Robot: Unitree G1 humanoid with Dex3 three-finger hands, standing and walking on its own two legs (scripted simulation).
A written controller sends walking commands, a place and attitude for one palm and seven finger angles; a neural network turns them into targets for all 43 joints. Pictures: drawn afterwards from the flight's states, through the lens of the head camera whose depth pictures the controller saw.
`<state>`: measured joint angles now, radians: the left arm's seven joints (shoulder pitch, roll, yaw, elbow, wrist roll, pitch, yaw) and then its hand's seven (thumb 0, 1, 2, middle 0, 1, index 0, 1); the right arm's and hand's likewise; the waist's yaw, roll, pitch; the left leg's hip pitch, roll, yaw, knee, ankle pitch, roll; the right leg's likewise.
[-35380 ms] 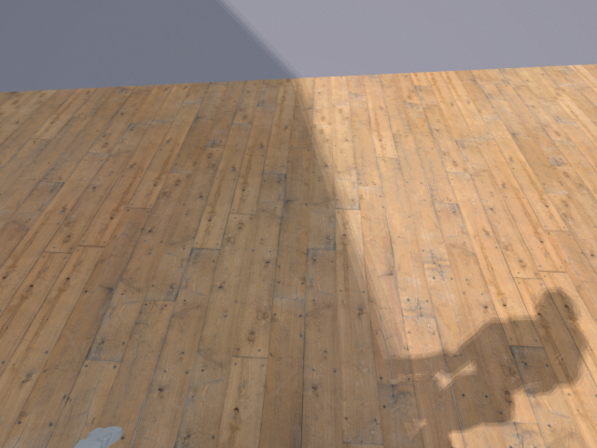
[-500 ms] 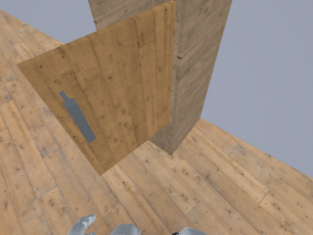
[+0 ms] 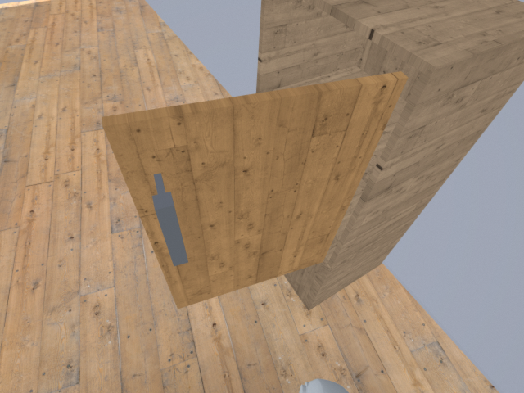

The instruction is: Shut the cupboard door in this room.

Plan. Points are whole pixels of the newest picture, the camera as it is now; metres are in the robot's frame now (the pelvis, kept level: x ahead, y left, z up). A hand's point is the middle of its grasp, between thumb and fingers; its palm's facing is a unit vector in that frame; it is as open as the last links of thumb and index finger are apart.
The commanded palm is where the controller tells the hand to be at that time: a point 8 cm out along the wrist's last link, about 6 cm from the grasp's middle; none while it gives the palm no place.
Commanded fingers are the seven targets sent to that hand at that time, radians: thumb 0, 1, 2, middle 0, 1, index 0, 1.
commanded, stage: shuffle to correct the standing spot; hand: left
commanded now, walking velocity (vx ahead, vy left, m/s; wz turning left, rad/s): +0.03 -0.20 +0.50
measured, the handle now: (169, 221) +0.33 +0.18 +0.06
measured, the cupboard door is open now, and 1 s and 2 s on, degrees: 79 79 79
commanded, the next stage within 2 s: come to a stop and stand still in 0.72 s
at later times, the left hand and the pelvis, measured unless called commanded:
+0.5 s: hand out of the picture +0.10 +0.04 -0.16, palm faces +0.23 -0.94 -0.23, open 7.4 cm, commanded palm none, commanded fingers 0.00 0.90 0.90 -0.20 -0.30 -0.20 -0.30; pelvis +0.06 -0.15 +0.00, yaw +15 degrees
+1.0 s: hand out of the picture +0.00 -0.06 -0.17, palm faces +0.39 -0.87 -0.31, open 7.4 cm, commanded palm none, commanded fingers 0.00 0.90 0.90 -0.20 -0.30 -0.20 -0.30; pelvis +0.03 -0.28 -0.01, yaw +21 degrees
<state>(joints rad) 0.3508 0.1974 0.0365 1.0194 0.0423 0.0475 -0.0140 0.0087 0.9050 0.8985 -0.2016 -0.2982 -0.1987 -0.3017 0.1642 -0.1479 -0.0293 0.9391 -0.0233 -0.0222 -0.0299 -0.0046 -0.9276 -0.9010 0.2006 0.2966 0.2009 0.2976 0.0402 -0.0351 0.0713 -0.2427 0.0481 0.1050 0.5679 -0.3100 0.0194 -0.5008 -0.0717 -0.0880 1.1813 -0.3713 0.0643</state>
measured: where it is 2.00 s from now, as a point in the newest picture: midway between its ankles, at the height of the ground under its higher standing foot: outside the picture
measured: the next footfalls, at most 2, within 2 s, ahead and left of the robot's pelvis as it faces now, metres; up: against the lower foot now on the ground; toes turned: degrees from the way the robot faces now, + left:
right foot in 0.24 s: +0.12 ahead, -0.23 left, +0.00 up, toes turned +0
left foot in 0.62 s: +0.06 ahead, -0.07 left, +0.00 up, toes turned +25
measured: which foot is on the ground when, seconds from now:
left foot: down 0.00-0.24, up 0.26-0.60, down 0.62-0.98, up 1.00-1.00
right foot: up 0.00-0.22, down 0.24-0.62, up 0.64-0.96, down 0.98-1.00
